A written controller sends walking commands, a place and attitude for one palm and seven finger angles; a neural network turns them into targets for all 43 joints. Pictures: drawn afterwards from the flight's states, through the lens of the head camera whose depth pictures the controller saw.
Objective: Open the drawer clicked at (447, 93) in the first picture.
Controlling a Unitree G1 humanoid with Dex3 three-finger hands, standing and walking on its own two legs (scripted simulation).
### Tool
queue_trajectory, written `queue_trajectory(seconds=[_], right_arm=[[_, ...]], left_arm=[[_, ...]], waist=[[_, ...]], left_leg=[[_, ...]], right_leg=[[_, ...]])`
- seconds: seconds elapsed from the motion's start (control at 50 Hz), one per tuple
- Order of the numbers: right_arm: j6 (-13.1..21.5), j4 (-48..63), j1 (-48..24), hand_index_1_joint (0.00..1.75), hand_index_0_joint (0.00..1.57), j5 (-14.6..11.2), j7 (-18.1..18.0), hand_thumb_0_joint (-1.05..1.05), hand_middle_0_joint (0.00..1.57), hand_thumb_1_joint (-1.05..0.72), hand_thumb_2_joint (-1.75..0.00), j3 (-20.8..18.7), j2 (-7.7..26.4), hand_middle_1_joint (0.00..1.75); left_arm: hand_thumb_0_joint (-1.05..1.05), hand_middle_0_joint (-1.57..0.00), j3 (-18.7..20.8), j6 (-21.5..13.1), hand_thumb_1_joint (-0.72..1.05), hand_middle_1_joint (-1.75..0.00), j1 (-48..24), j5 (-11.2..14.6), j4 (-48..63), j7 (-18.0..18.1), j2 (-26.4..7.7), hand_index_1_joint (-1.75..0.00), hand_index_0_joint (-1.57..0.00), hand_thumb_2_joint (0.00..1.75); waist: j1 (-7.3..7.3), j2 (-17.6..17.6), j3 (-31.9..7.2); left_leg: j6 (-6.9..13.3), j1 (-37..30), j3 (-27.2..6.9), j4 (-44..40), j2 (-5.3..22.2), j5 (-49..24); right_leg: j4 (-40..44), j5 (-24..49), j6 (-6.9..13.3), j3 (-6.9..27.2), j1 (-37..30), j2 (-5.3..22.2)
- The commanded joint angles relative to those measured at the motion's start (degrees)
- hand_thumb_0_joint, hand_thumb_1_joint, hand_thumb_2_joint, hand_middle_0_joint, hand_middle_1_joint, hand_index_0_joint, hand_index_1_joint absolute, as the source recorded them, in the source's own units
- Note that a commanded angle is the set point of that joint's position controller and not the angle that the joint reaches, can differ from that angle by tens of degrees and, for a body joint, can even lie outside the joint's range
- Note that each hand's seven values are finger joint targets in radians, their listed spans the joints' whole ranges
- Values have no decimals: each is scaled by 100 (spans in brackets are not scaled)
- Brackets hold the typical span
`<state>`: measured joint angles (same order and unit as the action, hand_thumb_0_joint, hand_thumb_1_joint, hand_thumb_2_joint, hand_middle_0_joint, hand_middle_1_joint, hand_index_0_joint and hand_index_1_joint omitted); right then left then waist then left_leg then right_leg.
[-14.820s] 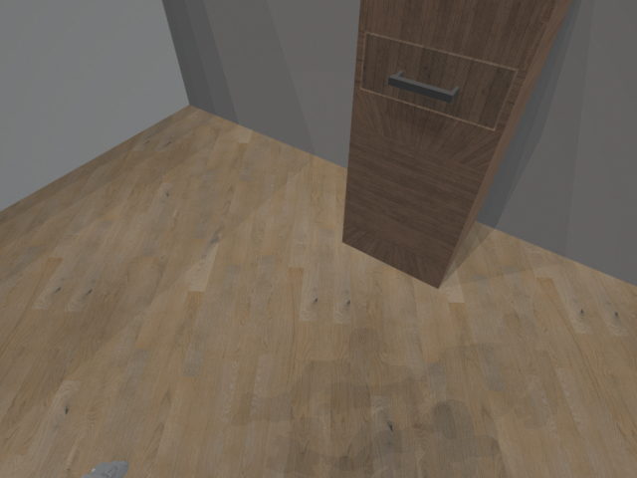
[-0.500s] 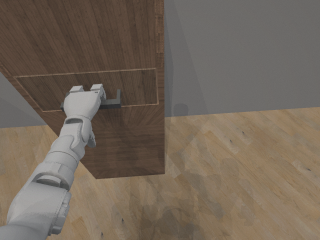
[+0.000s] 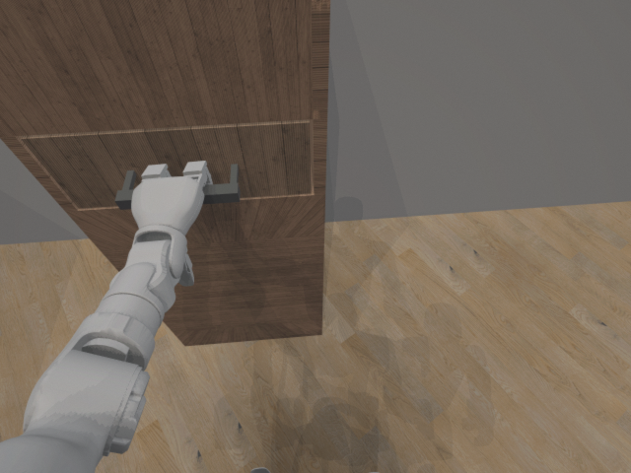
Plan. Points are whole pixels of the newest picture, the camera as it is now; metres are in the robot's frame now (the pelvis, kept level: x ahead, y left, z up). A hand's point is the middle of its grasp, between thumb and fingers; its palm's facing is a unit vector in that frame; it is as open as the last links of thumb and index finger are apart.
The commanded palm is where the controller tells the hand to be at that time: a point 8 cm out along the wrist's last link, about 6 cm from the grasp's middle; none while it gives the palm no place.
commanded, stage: lower the fingers behind the handle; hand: left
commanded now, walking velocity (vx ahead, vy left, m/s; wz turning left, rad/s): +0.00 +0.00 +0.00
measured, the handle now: (181, 185) +0.51 +0.18 +0.04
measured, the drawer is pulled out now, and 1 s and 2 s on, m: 0.00 0.00 0.09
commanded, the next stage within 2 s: close the thumb around the handle in 0.18 s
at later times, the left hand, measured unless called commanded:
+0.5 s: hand (181, 225) +0.46 +0.18 +0.02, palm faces -0.04 -0.04 -1.00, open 12.5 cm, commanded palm +0.44 +0.18 +0.08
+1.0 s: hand (182, 224) +0.46 +0.18 +0.02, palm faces -0.04 -0.02 -1.00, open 5.5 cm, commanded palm +0.44 +0.19 +0.08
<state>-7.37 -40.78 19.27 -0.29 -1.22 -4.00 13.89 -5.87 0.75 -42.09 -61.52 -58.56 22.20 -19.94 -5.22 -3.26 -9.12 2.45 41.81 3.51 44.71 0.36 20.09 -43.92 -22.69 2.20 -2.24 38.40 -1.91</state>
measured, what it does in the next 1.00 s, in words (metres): stands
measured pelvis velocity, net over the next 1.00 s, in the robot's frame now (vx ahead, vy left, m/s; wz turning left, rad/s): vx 0.00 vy -0.01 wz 0.00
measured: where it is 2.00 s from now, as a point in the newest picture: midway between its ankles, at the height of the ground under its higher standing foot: outside the picture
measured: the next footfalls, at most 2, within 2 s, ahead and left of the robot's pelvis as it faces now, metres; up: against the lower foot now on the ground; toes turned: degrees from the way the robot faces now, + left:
none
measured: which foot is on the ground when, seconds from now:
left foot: down 0.00-1.00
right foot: down 0.00-1.00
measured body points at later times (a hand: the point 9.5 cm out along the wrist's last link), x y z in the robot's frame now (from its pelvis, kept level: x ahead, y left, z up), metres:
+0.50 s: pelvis +0.00 +0.00 +0.00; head +0.07 -0.01 +0.45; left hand +0.45 +0.18 +0.07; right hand +0.03 -0.27 -0.13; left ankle +0.01 +0.09 -0.70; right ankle -0.02 -0.10 -0.70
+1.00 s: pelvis +0.00 -0.01 +0.00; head +0.08 -0.02 +0.45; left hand +0.45 +0.18 +0.07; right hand +0.04 -0.27 -0.13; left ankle +0.01 +0.09 -0.70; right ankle -0.02 -0.10 -0.70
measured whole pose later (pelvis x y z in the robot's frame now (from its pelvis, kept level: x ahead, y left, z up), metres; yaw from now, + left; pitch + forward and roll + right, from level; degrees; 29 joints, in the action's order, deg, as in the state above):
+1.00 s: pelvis +0.00 -0.01 +0.00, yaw +0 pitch +17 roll -1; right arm -7.1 -40.0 18.8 -0.8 -2.0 -3.4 14.0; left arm -6.4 2.1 -42.0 -61.2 -58.6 21.4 -20.2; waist -5.2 -3.3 -8.6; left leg 2.0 40.5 3.2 43.5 0.4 19.7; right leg -42.9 -22.5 2.6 -2.4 37.1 -2.1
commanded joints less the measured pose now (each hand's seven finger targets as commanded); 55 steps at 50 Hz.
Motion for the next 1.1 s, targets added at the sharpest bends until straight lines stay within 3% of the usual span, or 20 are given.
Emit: queue_trajectory(seconds=[0.0, 0.08, 0.12, 0.16, 0.24, 0.26, 0.28, 0.4, 0.44, 0.5, 0.54, 0.56, 0.62, 0.68, 0.72, 0.74, 0.76, 0.9, 0.94, 1.08], right_arm=[[115, 408, 524, 30, 20, 20, -33, 0, 20, -90, -90, -270, 834, 30], [126, 431, 513, 30, 20, 15, -30, 0, 20, -90, -90, -260, 846, 30], [134, 421, 499, 30, 20, 7, -49, 0, 20, -90, -90, -238, 851, 30], [138, 435, 506, 30, 20, 17, -72, 0, 20, -90, -90, -235, 867, 30], [153, 456, 511, 30, 20, 0, -86, 0, 20, -90, -90, -240, 850, 30], [151, 442, 526, 30, 20, 11, -95, 0, 20, -90, -90, -237, 869, 30], [150, 460, 525, 30, 20, -9, -94, 0, 20, -90, -90, -234, 850, 30], [178, 428, 536, 30, 20, 0, -95, 0, 20, -90, -90, -271, 846, 30], [186, 413, 524, 30, 20, -1, -92, 0, 20, -90, -90, -273, 828, 30], [184, 373, 545, 30, 20, 12, -78, 0, 20, -90, -90, -273, 853, 30], [174, 398, 524, 30, 20, 21, -53, 0, 20, -90, -90, -285, 819, 30], [163, 386, 527, 30, 20, 32, -49, 0, 20, -90, -90, -284, 839, 30], [124, 433, 463, 30, 20, 12, -52, 0, 20, -90, -90, -269, 829, 30], [123, 435, 449, 30, 20, -3, -62, 0, 20, -90, -90, -255, 844, 30], [129, 460, 432, 30, 20, -3, -94, 0, 20, -90, -90, -247, 846, 30], [129, 481, 419, 30, 20, -12, -95, 0, 20, -90, -90, -242, 823, 30], [134, 455, 444, 30, 20, -4, -90, 0, 20, -90, -90, -237, 836, 30], [151, 472, 473, 30, 20, -28, -118, 0, 20, -90, -90, -217, 838, 30], [160, 461, 487, 30, 20, -20, -124, 0, 20, -90, -90, -232, 838, 30], [149, 449, 491, 30, 20, -8, -101, 0, 20, -90, -90, -259, 823, 30]], left_arm=[[0, -30, 266, 117, -50, -120, -2581, -65, 993, 279, -1065, -120, -30, 30], [0, -30, 357, 230, -50, -120, -2586, -62, 920, 304, -1155, -120, -30, 30], [0, -30, 280, 269, -50, -120, -2803, -61, 948, 294, -1165, -120, -30, 30], [0, -30, 507, 269, -50, -120, -2596, -54, 851, 277, -1385, -120, -30, 30], [0, -30, 358, 236, -50, -120, -2458, -13, 891, 183, -1222, -120, -30, 30], [0, -30, 488, 195, -50, -120, -2519, -32, 921, 165, -1389, -120, -30, 30], [0, -30, 300, 205, -44, -121, -2415, -24, 812, 132, -1190, -121, -30, 32], [0, -33, 310, 19, -11, -124, -2518, -17, 1125, 124, -1187, -124, -33, 47], [0, -34, 157, 30, 0, -125, -2548, -29, 1082, 158, -996, -125, -34, 52], [0, -35, 273, 57, 17, -127, -2708, -15, 1129, 215, -1147, -127, -35, 59], [0, -36, 202, 85, 28, -128, -2598, -3, 1203, 224, -998, -128, -36, 64], [0, -36, 347, 84, 34, -129, -2579, -5, 1189, 223, -1152, -129, -36, 66], [0, -37, 361, 159, 51, -131, -2276, -18, 1072, 218, -1148, -131, -37, 73], [0, -38, 354, 210, 68, -133, -2413, -27, 1026, 217, -1188, -133, -38, 80], [0, -39, 433, 196, 79, -134, -2518, -39, 1149, 212, -1356, -134, -39, 85], [0, -40, 268, 218, 84, -134, -2405, -22, 1053, 184, -1137, -134, -40, 88], [0, -40, 360, 185, 90, -135, -2469, -3, 1078, 166, -1220, -135, -40, 90], [0, -40, 253, 133, 90, -135, -2447, 26, 972, 85, -1160, -135, -40, 90], [0, -40, 247, 95, 90, -135, -2665, 32, 1135, 105, -1192, -135, -40, 90], [0, -40, 279, 55, 90, -135, -2302, 53, 1090, 116, -1078, -135, -40, 90]], waist=[[-103, 146, -2110], [-55, 138, -2117], [-129, 140, -2033], [-51, 313, -2164], [-55, 219, -2118], [-54, 286, -2160], [-82, 271, -2018], [-87, 101, -2088], [-154, 105, -2006], [-143, 62, -2090], [-88, -62, -2249], [-72, 61, -2313], [-11, 167, -2180], [-72, 313, -1993], [-46, 215, -2122], [-83, 255, -2021], [-73, 264, -2071], [-118, 231, -1892], [-151, 178, -2069], [-55, 218, -2121]], left_leg=[[19, -1899, -344, -265, -100, -2201], [23, -1882, -327, -332, -98, -2041], [39, -1803, -293, -354, -107, -1872], [45, -1761, -300, -356, -116, -1916], [53, -1786, -235, -357, -122, -1991], [51, -1751, -251, -348, -112, -2025], [50, -1718, -250, -371, -129, -1942], [42, -1887, -283, -327, -113, -2034], [40, -1900, -299, -301, -112, -2003], [39, -1932, -298, -287, -107, -2033], [29, -2041, -282, -264, -124, -2205], [30, -2026, -299, -244, -116, -2302], [32, -1857, -249, -274, -137, -2287], [56, -1724, -234, -320, -141, -2062], [57, -1730, -221, -337, -159, -1994], [60, -1725, -223, -347, -173, -1968], [59, -1750, -226, -351, -152, -2041], [68, -1670, -218, -338, -171, -1873], [71, -1760, -238, -313, -171, -1897], [57, -1777, -238, -292, -171, -2107]], right_leg=[[493, 2046, 17, 109, -510, -167], [537, 1904, 19, 124, -578, -166], [584, 1839, 5, 149, -577, -154], [591, 1930, 7, 164, -770, -154], [626, 2097, -8, 192, -816, -140], [607, 2149, -7, 195, -882, -133], [630, 2086, -12, 190, -808, -136], [611, 2060, 0, 191, -686, -135], [613, 1991, 3, 174, -550, -142], [590, 2024, 1, 187, -561, -141], [565, 2175, 14, 174, -647, -146], [540, 2266, 15, 176, -730, -150], [550, 2397, 0, 184, -855, -140], [610, 2286, -17, 196, -861, -132], [615, 2277, -22, 231, -951, -111], [648, 2255, -19, 217, -919, -120], [637, 2302, -15, 213, -956, -110], [668, 2182, -26, 232, -828, -109], [642, 2183, -28, 248, -829, -110], [598, 2373, -17, 228, -908, -118]])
